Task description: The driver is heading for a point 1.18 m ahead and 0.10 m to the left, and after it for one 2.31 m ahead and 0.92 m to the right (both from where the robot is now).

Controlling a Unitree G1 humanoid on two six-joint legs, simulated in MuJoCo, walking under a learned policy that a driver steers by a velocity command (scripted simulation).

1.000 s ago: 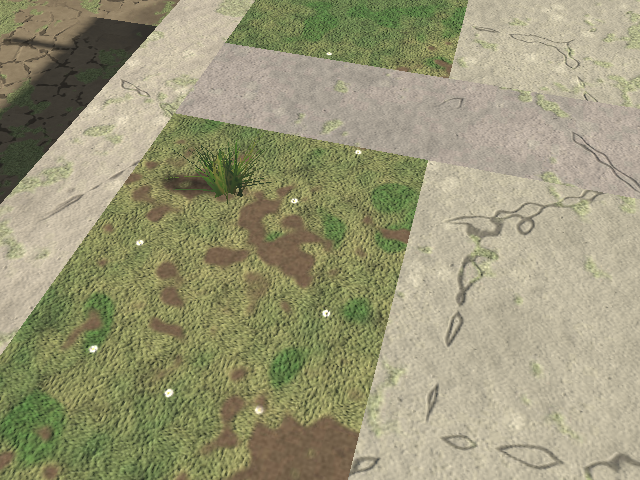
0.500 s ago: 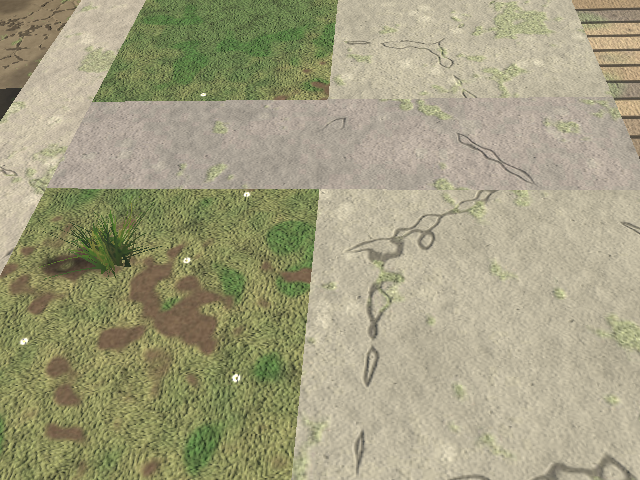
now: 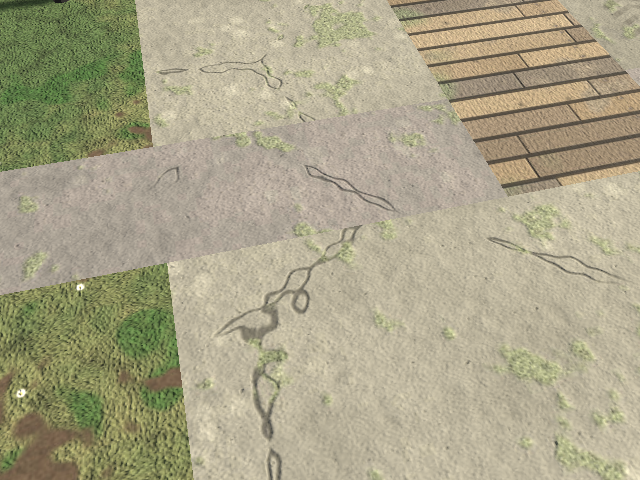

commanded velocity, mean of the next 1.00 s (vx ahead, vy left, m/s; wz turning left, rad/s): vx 0.50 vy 0.00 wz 0.17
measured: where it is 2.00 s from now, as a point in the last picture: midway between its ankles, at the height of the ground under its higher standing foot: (294, 246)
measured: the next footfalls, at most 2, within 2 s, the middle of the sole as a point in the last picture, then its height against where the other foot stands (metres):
right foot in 0.36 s outside the picture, level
left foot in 0.92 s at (294, 406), level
